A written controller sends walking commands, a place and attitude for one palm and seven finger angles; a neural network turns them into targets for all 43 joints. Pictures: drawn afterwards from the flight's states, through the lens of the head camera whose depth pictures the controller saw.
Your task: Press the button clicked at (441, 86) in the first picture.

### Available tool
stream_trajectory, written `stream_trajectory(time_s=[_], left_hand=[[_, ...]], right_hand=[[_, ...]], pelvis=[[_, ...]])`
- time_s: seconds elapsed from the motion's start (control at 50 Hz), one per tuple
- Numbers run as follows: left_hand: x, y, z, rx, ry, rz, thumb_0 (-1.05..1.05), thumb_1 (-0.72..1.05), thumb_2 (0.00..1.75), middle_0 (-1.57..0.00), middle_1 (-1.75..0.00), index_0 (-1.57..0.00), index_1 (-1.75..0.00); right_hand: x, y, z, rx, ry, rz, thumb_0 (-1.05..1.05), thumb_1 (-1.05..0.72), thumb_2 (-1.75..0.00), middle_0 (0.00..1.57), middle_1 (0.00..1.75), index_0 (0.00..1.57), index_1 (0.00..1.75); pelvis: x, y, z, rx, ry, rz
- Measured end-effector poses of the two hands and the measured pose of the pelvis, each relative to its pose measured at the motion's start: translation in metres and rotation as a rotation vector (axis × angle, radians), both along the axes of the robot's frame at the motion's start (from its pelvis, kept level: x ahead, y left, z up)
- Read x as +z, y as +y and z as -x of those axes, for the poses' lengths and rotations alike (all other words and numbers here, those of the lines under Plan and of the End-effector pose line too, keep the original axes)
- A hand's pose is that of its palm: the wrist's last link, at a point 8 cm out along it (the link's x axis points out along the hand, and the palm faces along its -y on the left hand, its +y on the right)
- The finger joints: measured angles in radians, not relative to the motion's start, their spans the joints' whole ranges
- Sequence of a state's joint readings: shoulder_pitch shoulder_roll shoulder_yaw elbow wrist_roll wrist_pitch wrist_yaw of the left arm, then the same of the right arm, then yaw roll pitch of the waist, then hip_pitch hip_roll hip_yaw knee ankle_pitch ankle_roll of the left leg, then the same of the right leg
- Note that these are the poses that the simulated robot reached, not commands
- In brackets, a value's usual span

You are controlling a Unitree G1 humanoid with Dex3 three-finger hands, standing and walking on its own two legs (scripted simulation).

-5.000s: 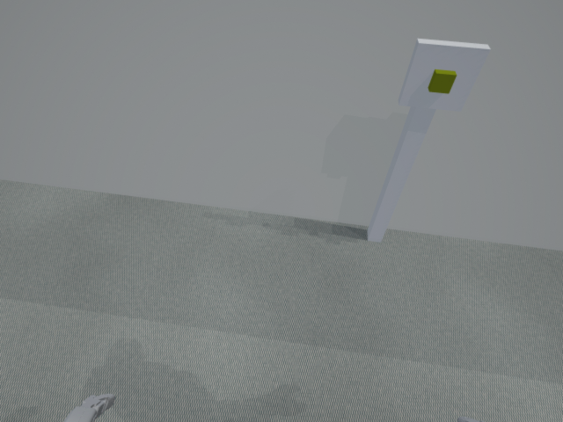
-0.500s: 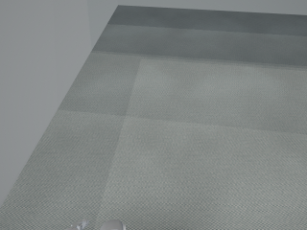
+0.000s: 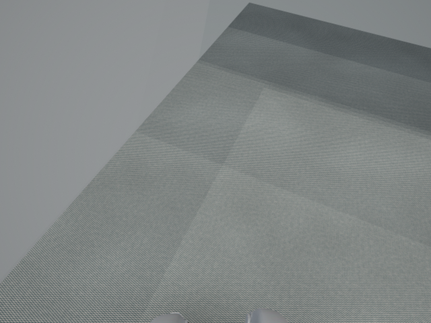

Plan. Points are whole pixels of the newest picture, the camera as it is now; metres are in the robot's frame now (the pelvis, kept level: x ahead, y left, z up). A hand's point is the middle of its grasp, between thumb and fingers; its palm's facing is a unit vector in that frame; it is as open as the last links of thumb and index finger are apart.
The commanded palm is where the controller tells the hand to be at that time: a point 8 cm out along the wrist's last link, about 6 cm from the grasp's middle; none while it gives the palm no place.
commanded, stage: turn to face it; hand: left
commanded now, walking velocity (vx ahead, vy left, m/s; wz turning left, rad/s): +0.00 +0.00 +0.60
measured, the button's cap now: out of the picture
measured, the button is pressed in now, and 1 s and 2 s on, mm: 0 0 0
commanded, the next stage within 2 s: take the last steps up to it in 1.72 s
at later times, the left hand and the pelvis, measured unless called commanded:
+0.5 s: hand out of the picture +0.03 +0.13 -0.13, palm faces +0.30 -0.91 -0.28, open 7.4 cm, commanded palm none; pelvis -0.01 -0.08 +0.01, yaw +18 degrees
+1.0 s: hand out of the picture -0.10 +0.19 -0.16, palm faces +0.60 -0.76 -0.25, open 7.4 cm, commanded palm none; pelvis -0.03 -0.04 +0.01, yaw +36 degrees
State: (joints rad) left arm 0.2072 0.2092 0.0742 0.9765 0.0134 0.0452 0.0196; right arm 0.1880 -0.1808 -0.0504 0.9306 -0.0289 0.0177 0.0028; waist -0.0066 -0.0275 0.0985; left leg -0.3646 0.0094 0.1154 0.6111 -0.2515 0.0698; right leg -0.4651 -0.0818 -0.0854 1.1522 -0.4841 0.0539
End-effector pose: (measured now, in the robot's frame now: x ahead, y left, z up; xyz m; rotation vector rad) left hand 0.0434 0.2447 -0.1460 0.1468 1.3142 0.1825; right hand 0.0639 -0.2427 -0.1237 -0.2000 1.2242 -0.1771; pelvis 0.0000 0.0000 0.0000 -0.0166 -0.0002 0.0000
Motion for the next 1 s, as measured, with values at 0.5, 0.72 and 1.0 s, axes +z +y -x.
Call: stream_trajectory(time_s=[0.5,0.72,1.0], left_hand=[[0.050,-0.072,0.038,0.225,-0.155,-0.103,0.00,0.90,0.90,-0.20,-0.30,-0.21,-0.30],[0.025,-0.077,0.133,0.434,-0.020,-0.056,0.00,0.90,0.90,-0.20,-0.30,-0.21,-0.30],[0.019,-0.026,0.178,0.609,-0.045,-0.061,0.01,0.91,0.90,-0.20,-0.30,-0.20,-0.30]], right_hand=[[-0.005,-0.077,-0.064,0.237,0.010,-0.042,0.01,-0.91,-0.90,0.20,0.30,0.20,0.30],[0.001,-0.024,-0.120,0.479,0.015,-0.009,0.01,-0.91,-0.90,0.20,0.30,0.20,0.30],[0.027,0.060,-0.144,0.674,-0.103,0.012,0.01,-0.90,-0.90,0.20,0.30,0.20,0.30]], pelvis=[[0.014,-0.078,0.005,0.313,0.008,-0.059],[0.007,-0.068,0.013,0.468,0.015,-0.042],[0.012,-0.036,0.027,0.620,0.002,0.008]])
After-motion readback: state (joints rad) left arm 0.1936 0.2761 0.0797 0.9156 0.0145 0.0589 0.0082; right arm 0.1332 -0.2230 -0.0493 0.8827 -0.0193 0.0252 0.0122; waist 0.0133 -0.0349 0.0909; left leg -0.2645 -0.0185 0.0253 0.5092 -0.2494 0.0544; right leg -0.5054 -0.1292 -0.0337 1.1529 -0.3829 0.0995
